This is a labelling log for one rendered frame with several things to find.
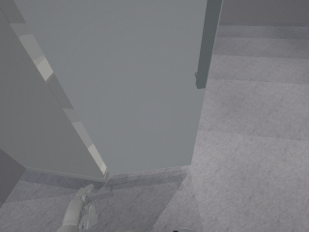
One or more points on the fridge door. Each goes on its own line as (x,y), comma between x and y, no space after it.
(128,69)

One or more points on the handle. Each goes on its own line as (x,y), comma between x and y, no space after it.
(212,14)

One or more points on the left robot hand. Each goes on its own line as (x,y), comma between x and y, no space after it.
(75,212)

